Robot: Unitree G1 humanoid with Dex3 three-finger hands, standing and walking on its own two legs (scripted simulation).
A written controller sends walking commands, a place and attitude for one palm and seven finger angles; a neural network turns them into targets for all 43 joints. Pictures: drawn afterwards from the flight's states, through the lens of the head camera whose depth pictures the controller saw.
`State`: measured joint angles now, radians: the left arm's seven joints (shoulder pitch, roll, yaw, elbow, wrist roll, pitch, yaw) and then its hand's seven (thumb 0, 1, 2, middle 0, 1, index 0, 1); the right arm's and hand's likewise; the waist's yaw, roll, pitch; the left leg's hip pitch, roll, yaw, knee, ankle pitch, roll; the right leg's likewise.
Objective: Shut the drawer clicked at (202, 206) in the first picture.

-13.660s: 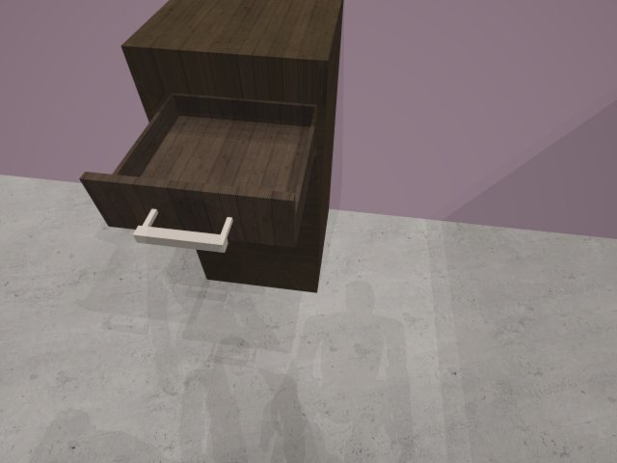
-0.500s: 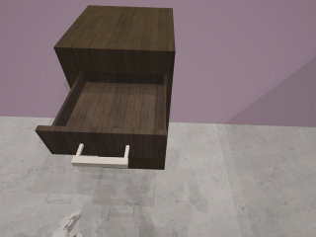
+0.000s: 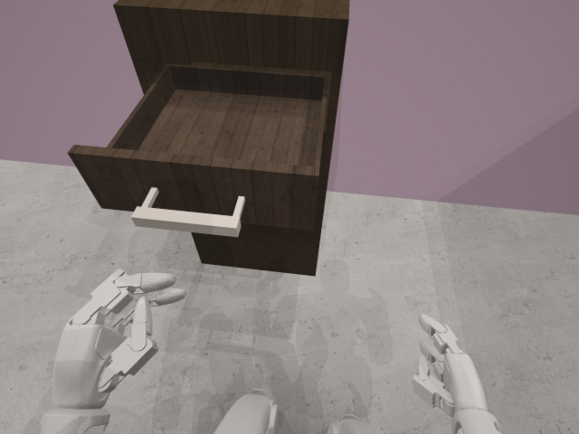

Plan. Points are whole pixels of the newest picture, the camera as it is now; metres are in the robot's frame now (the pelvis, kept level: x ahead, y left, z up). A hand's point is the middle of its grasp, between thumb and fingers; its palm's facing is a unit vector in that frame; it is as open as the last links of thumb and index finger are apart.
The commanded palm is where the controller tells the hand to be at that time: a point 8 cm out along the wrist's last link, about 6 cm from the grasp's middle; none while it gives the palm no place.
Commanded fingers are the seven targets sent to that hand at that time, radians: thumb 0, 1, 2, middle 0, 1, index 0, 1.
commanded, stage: raise the hand and make a fist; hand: left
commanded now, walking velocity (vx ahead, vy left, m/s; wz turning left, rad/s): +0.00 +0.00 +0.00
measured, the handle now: (191, 210) +0.42 +0.21 +0.05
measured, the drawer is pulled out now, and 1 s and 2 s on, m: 0.30 0.30 0.30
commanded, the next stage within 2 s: bring the fist close to the handle in 1.28 s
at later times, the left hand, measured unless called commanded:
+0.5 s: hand (166, 328) +0.21 +0.17 +0.10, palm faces -0.03 -1.00 -0.02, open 3.1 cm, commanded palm +0.18 +0.23 +0.12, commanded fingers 0.00 0.90 0.90 -1.34 -1.53 -1.34 -1.53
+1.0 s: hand (139, 292) +0.23 +0.18 +0.16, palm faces +0.03 -1.00 -0.02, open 3.3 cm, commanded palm +0.19 +0.23 +0.15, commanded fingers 0.00 0.90 0.90 -1.40 -1.60 -1.40 -1.60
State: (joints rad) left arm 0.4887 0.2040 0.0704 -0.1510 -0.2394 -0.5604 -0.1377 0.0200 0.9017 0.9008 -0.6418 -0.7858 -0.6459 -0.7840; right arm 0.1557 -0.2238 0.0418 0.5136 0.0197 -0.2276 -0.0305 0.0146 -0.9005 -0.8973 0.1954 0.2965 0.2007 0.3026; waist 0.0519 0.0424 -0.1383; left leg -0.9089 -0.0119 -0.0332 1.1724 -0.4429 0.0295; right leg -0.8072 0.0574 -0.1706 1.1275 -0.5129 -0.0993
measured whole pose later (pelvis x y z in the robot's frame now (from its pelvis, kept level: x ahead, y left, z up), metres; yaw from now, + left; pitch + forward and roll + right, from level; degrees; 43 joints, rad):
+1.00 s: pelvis +0.05 +0.04 +0.05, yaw -1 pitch +6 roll -3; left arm 0.63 0.18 0.02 -0.40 -0.21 -0.22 -0.08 0.02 0.90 0.90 -1.39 -1.60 -1.40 -1.59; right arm 0.27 -0.23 0.06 0.47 0.04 -0.18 -0.02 0.02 -0.90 -0.90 0.20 0.30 0.20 0.30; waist 0.01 0.06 -0.11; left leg -0.59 -0.04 0.02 0.90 -0.41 0.08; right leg -0.50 0.04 -0.10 0.85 -0.45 -0.04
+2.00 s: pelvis +0.05 +0.00 +0.03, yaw -1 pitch +12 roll -1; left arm 0.43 0.19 0.10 -0.07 -0.23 -0.37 -0.13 0.02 0.90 0.90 -1.39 -1.60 -1.40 -1.60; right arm 0.25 -0.26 0.02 0.53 0.02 -0.17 -0.02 0.02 -0.90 -0.90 0.20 0.30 0.20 0.30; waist -0.02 0.03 -0.13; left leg -0.75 -0.02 0.01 0.99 -0.45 0.04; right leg -0.67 0.06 -0.11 0.96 -0.50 -0.09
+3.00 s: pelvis +0.04 +0.03 +0.01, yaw -2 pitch +16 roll -3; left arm 0.16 0.19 0.03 0.13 -0.16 -0.39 -0.04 0.01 0.90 0.90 -1.40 -1.60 -1.40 -1.60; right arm 0.22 -0.25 0.04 0.51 0.01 -0.05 -0.01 0.01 -0.90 -0.90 0.20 0.30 0.20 0.30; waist -0.03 0.04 -0.15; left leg -0.94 -0.02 0.02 1.15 -0.49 0.07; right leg -0.85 0.05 -0.11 1.10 -0.54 -0.06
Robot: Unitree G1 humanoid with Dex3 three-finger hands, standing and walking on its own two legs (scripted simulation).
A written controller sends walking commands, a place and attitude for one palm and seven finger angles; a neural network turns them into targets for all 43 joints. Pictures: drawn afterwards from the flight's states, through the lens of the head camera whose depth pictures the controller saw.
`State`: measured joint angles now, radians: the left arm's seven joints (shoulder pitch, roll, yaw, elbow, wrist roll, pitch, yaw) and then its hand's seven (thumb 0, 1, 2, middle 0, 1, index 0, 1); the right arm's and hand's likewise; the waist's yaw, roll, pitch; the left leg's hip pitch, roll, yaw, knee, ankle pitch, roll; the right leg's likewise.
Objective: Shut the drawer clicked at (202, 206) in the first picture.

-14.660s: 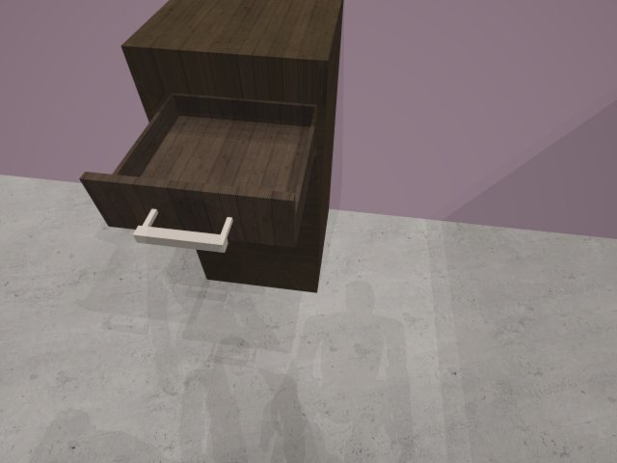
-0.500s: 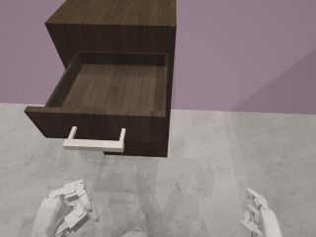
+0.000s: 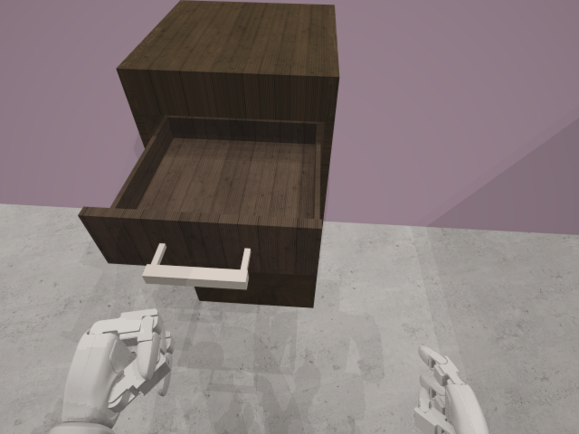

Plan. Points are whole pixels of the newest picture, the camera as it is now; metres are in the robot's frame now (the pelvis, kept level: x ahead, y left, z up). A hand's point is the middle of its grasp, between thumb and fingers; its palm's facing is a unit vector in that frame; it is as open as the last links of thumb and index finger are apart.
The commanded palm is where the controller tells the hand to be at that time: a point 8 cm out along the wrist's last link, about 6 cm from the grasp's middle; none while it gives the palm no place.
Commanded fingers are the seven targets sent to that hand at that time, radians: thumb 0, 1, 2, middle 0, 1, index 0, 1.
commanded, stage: raise the hand and make a fist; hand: left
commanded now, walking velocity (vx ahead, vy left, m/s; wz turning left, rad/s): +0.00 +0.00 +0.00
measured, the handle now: (200, 264) +0.37 +0.18 +0.00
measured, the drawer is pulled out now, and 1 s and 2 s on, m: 0.30 0.30 0.30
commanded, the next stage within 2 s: bring the fist close to the handle in 0.28 s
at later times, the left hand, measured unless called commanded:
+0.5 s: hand (184, 370) +0.18 +0.14 +0.08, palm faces +0.02 -1.00 -0.04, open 3.3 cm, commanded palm +0.16 +0.20 +0.09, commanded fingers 0.00 0.90 0.90 -1.40 -1.60 -1.40 -1.60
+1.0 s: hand (201, 342) +0.23 +0.14 +0.04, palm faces +0.04 -1.00 -0.05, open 3.3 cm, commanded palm +0.21 +0.19 +0.04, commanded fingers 0.00 0.90 0.90 -1.40 -1.60 -1.40 -1.60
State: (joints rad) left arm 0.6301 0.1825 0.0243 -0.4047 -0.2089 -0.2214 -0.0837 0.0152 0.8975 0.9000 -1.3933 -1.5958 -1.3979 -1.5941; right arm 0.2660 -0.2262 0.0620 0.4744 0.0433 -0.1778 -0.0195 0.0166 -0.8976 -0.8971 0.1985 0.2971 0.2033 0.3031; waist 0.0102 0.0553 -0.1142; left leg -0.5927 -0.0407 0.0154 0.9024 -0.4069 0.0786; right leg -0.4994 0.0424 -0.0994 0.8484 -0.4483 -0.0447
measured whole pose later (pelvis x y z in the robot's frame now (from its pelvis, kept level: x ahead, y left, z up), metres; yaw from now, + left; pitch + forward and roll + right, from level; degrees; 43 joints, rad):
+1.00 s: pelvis +0.01 -0.03 -0.02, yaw +0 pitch +12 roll -1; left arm 0.43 0.19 0.10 -0.07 -0.23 -0.37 -0.13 0.02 0.90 0.90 -1.39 -1.60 -1.40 -1.60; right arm 0.25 -0.26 0.02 0.53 0.02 -0.17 -0.02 0.02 -0.90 -0.90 0.20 0.30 0.20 0.30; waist -0.02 0.03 -0.13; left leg -0.75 -0.02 0.01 0.99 -0.45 0.04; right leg -0.67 0.06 -0.11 0.96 -0.50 -0.09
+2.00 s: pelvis +0.00 +0.00 -0.04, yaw -1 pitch +16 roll -3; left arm 0.16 0.19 0.03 0.13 -0.16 -0.39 -0.04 0.01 0.90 0.90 -1.40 -1.60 -1.40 -1.60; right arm 0.22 -0.25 0.04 0.51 0.01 -0.05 -0.01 0.01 -0.90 -0.90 0.20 0.30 0.20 0.30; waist -0.03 0.04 -0.15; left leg -0.94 -0.02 0.02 1.15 -0.49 0.07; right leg -0.85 0.05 -0.11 1.10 -0.54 -0.06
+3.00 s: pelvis -0.02 -0.01 -0.04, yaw -2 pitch +17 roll -3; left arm -0.38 0.27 0.18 0.70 -0.16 -0.44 -0.09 0.03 0.75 0.89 -1.40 -1.60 -1.40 -1.60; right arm 0.28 -0.26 0.04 0.63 0.02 -0.02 -0.02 0.01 -0.90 -0.90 0.20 0.30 0.20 0.30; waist -0.07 0.03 -0.14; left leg -0.98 -0.01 0.02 1.13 -0.45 0.07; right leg -0.90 0.06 -0.11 1.09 -0.50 -0.07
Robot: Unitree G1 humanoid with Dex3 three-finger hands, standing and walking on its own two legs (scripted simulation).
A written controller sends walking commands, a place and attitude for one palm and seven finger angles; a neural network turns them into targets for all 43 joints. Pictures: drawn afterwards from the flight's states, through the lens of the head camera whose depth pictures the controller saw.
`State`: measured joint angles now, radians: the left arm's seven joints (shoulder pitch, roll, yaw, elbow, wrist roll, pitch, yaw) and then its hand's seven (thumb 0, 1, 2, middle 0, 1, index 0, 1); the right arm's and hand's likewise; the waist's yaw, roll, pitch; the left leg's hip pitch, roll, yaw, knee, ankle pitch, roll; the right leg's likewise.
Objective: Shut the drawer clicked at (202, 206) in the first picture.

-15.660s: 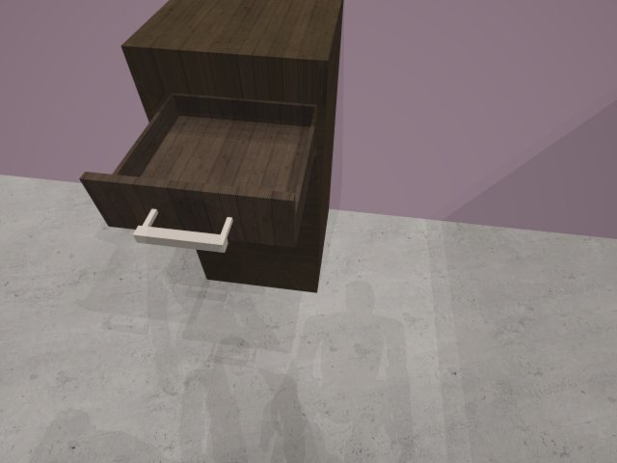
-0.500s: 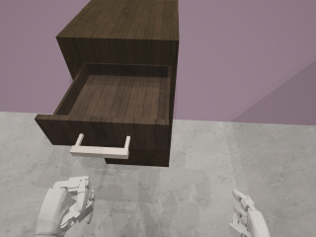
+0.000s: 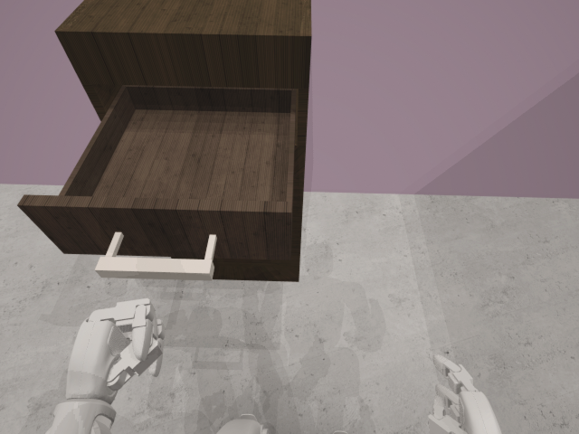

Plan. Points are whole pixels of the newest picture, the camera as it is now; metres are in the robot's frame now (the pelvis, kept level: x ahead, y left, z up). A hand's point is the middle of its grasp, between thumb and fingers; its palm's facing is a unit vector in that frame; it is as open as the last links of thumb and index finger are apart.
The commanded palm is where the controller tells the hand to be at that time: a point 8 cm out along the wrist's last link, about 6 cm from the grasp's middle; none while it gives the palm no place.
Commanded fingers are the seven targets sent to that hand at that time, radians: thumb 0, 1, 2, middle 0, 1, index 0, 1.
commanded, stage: bring the fist close to the handle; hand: left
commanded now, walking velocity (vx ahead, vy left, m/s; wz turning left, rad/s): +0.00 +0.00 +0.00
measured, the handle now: (160, 254) +0.36 +0.21 +0.02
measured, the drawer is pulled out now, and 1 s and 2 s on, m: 0.30 0.30 0.21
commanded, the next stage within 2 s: push the drawer shut in 0.78 s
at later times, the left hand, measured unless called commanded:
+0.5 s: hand (170, 328) +0.26 +0.18 +0.01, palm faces +0.01 -1.00 -0.02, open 3.3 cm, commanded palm +0.23 +0.23 +0.02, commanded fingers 0.00 0.90 0.90 -1.40 -1.60 -1.40 -1.60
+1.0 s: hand (172, 319) +0.27 +0.17 +0.01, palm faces +0.01 -1.00 -0.03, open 3.3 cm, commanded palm +0.25 +0.23 +0.02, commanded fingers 0.00 0.90 0.90 -1.40 -1.60 -1.40 -1.60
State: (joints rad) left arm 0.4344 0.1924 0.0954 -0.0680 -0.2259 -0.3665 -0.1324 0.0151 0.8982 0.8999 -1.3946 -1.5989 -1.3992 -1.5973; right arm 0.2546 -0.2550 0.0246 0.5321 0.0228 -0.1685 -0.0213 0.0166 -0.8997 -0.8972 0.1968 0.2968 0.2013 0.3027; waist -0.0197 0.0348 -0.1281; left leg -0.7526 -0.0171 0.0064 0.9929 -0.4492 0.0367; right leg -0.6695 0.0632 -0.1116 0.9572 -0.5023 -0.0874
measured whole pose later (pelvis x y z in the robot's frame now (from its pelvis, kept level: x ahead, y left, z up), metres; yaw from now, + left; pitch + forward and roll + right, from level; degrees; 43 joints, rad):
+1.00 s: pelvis -0.01 +0.03 -0.03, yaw -1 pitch +16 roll -3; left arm 0.16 0.19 0.03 0.13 -0.16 -0.39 -0.04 0.01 0.90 0.90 -1.40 -1.60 -1.40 -1.60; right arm 0.22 -0.25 0.04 0.51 0.01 -0.05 -0.01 0.01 -0.90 -0.90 0.20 0.30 0.20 0.30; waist -0.03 0.04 -0.15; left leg -0.94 -0.02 0.02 1.15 -0.49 0.07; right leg -0.85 0.05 -0.11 1.10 -0.54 -0.06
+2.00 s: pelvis -0.03 +0.02 -0.03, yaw -2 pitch +17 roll -3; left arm -0.38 0.27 0.18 0.70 -0.16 -0.44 -0.09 0.03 0.75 0.89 -1.40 -1.60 -1.40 -1.60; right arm 0.28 -0.26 0.04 0.63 0.02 -0.02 -0.02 0.01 -0.90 -0.90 0.20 0.30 0.20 0.30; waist -0.07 0.03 -0.14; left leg -0.98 -0.01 0.02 1.13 -0.45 0.07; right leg -0.90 0.06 -0.11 1.09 -0.50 -0.07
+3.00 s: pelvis -0.02 +0.02 -0.04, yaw -3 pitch +25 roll -5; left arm -0.93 0.48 0.37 1.22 -0.05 -0.46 -0.10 0.02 0.77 0.90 -1.40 -1.60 -1.40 -1.60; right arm 0.38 -0.27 0.05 0.64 -0.03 0.06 0.02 0.01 -0.90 -0.90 0.20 0.30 0.20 0.30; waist -0.19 0.04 -0.13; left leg -1.16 0.01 0.01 1.20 -0.47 0.07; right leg -1.07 0.08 -0.12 1.12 -0.50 -0.06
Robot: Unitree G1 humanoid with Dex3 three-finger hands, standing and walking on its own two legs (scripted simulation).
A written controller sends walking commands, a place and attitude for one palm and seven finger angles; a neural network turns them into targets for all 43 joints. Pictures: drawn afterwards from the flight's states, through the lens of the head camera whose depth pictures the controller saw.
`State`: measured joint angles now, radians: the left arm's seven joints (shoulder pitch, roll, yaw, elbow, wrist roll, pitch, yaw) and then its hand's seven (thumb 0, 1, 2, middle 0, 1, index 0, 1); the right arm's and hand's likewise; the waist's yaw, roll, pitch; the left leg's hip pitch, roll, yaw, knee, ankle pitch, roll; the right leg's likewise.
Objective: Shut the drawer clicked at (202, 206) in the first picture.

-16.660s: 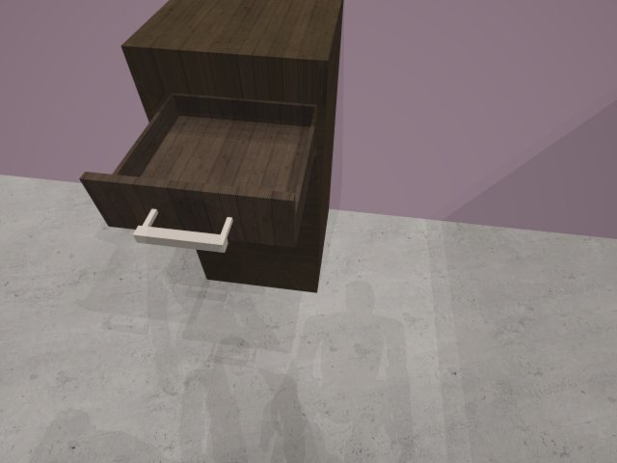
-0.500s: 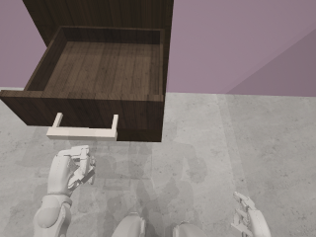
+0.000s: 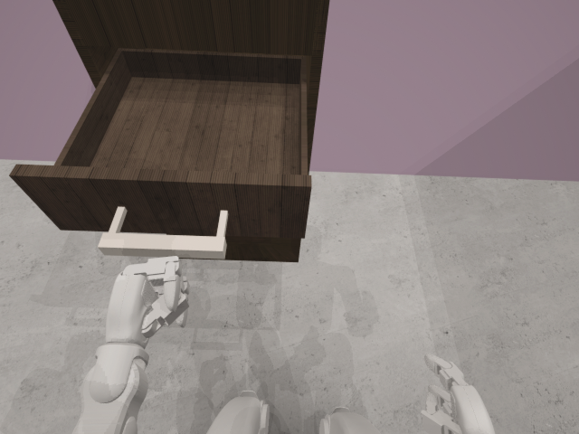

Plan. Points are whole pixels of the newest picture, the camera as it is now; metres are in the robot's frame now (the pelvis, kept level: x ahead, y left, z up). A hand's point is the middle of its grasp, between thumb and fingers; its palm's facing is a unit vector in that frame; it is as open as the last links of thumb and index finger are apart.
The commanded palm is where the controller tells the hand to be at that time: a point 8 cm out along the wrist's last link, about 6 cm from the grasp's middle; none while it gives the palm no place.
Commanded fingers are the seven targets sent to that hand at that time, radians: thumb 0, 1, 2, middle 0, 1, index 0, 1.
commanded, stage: push the drawer shut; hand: left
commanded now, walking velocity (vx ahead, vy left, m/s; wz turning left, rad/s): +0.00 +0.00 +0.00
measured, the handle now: (168, 231) +0.37 +0.19 +0.05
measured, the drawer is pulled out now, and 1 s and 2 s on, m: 0.30 0.21 0.08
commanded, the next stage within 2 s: none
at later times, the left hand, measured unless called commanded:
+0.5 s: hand (187, 275) +0.31 +0.15 +0.04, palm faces +0.03 -1.00 -0.04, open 3.0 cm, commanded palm +0.31 +0.21 +0.05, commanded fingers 0.00 0.90 0.90 -1.40 -1.60 -1.40 -1.60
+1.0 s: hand (193, 231) +0.38 +0.16 +0.04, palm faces +0.04 -1.00 -0.04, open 3.2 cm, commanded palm +0.37 +0.21 +0.05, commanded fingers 0.00 0.90 0.90 -1.40 -1.60 -1.40 -1.60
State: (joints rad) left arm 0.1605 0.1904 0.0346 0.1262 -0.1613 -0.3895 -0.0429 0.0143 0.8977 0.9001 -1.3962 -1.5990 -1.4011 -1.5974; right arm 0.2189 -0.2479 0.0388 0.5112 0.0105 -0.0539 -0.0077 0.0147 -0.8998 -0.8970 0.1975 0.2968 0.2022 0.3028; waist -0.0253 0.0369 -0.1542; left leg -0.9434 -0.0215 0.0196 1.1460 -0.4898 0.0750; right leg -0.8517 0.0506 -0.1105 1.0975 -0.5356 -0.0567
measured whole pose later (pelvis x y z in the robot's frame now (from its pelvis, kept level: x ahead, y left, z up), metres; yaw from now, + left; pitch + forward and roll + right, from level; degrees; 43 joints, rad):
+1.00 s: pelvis -0.02 -0.01 +0.00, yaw -1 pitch +17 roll -3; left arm -0.38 0.27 0.18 0.70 -0.16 -0.44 -0.09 0.03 0.75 0.89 -1.40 -1.60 -1.40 -1.60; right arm 0.28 -0.26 0.04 0.63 0.02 -0.02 -0.02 0.01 -0.90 -0.90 0.20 0.30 0.20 0.30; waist -0.07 0.03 -0.14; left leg -0.98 -0.01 0.02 1.13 -0.45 0.07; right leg -0.90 0.06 -0.11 1.09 -0.50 -0.07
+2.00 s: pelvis -0.01 +0.00 -0.01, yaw -2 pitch +25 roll -5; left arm -0.93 0.48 0.37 1.22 -0.05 -0.46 -0.10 0.02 0.77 0.90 -1.40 -1.60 -1.40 -1.60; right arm 0.38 -0.27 0.05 0.64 -0.03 0.06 0.02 0.01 -0.90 -0.90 0.20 0.30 0.20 0.30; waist -0.19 0.04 -0.13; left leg -1.16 0.01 0.01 1.20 -0.47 0.07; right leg -1.07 0.08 -0.12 1.12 -0.50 -0.06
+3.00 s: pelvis -0.02 +0.01 -0.04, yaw -5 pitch +32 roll -9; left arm -1.31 0.77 0.41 1.40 0.09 -0.32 -0.13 0.06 0.60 0.87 -1.39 -1.60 -1.40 -1.60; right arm 0.45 -0.27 0.11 0.63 -0.06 0.06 0.03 0.00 -0.90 -0.90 0.20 0.30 0.20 0.30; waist -0.32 0.06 -0.10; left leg -1.36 0.03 -0.03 1.29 -0.48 0.08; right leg -1.24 0.10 -0.16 1.16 -0.49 -0.06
